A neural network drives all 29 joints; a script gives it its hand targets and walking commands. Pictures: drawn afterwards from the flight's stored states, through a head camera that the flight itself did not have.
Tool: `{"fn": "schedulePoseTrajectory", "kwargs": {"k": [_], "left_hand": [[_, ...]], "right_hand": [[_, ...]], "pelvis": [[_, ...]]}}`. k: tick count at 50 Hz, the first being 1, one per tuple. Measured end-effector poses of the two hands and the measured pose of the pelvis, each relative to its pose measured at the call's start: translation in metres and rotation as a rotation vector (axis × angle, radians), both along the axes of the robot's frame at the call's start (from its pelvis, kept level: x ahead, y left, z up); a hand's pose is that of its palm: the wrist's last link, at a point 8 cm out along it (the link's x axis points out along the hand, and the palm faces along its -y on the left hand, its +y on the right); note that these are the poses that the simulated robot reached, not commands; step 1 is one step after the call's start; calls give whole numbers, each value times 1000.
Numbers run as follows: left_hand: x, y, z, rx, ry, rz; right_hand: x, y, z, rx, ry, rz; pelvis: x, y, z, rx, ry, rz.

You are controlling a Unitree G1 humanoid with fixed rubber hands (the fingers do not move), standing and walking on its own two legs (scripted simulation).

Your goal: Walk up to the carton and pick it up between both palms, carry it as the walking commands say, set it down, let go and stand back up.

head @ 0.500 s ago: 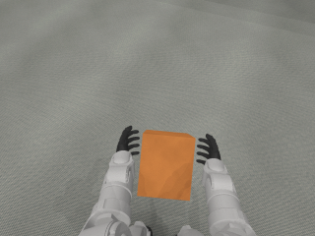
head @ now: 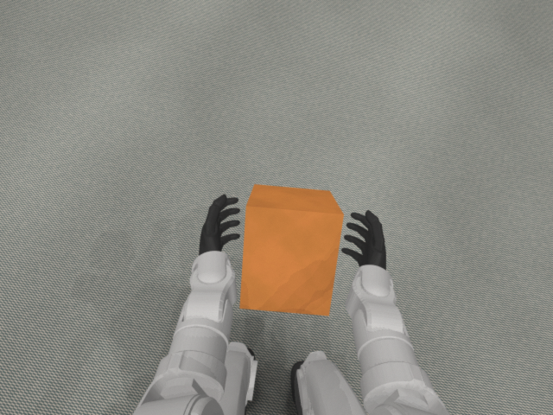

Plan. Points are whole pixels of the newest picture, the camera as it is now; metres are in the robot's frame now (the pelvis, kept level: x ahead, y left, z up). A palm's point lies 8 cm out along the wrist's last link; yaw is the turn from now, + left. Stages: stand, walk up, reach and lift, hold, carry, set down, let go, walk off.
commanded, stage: set down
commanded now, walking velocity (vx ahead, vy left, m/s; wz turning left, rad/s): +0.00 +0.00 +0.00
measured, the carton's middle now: (288, 244) +0.41 -0.02 -0.22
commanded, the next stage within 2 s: none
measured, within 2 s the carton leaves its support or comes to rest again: neither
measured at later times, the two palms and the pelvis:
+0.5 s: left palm (222, 246) +0.39 +0.11 -0.17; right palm (355, 265) +0.36 -0.13 -0.17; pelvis -0.03 +0.02 -0.09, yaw -1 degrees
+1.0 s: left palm (225, 246) +0.41 +0.11 -0.25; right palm (342, 265) +0.38 -0.13 -0.26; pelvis -0.04 -0.01 -0.16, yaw -2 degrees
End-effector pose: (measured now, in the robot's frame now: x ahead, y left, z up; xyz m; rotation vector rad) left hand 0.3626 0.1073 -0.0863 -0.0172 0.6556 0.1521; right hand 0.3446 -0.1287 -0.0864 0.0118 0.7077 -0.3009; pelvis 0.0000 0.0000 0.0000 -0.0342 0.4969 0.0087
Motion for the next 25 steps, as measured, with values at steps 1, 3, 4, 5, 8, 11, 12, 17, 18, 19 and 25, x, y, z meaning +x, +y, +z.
{"fn": "schedulePoseTrajectory", "kwargs": {"k": [1, 3, 4, 5, 8, 11, 12, 17, 18, 19, 25], "left_hand": [[1, 0, -5, 0, 0, -1], [2, 0, -15, -1, 1, -4], [3, 0, -19, -2, 2, -4], [3, 1, -24, -3, 2, -3], [4, 2, -38, -7, 1, 2], [6, 4, -49, -12, -4, 8], [7, 4, -52, -13, -7, 9], [14, 6, -65, -15, -16, 8], [15, 5, -67, -15, -15, 6], [17, 5, -69, -15, -15, 4], [25, -2, -83, -11, -8, -12]], "right_hand": [[0, 0, -5, 0, 0, -6], [-1, 1, -15, -1, 1, -12], [-1, 1, -20, -2, 1, -14], [-1, 1, -25, -3, 1, -15], [1, 3, -38, -4, -1, -14], [3, 5, -49, -5, -6, -12], [4, 5, -52, -5, -9, -12], [10, 6, -64, -8, -18, -7], [11, 6, -66, -9, -17, -6], [12, 5, -69, -9, -17, -5], [15, -2, -84, -5, -9, -13]], "pelvis": [[-1, 2, -3, -2, 9, -1], [-2, 6, -11, -5, 25, -3], [-3, 8, -15, -7, 32, -4], [-4, 10, -18, -8, 38, -5], [-8, 14, -31, -14, 52, -8], [-11, 18, -43, -19, 57, -9], [-13, 19, -47, -20, 57, -9], [-19, 21, -66, -28, 53, -6], [-20, 21, -69, -29, 52, -5], [-21, 21, -72, -31, 52, -4], [-27, 18, -89, -34, 62, -5]]}}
